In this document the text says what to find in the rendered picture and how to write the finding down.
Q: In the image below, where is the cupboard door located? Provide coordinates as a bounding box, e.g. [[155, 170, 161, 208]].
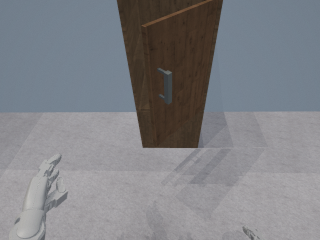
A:
[[141, 0, 219, 147]]

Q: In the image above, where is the left robot forearm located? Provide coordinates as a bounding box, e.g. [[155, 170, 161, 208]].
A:
[[9, 209, 46, 240]]

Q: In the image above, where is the right robot hand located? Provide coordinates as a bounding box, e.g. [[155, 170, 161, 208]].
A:
[[242, 225, 267, 240]]

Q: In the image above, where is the left robot hand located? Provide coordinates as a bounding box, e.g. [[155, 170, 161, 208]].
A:
[[22, 153, 68, 213]]

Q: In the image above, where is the handle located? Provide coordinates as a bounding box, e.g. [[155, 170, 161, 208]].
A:
[[157, 68, 172, 105]]

